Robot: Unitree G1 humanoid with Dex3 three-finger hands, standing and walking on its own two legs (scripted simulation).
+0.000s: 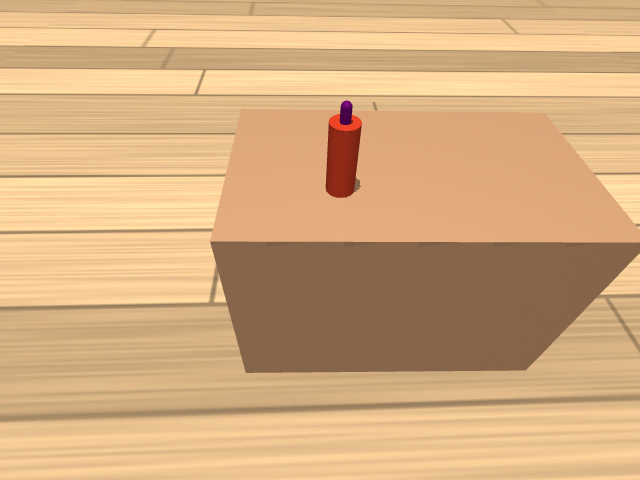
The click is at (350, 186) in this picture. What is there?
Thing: necked bottle
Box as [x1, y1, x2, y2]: [326, 101, 361, 197]
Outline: 349,101 342,102 340,113 332,116 329,119 326,190 331,195 337,197 349,195 352,193 354,186 361,121 356,116 351,114 352,106
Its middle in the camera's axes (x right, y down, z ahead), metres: +0.05 -0.20 +0.86
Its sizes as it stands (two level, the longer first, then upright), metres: 0.070 0.070 0.226
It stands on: a support 0.65 m high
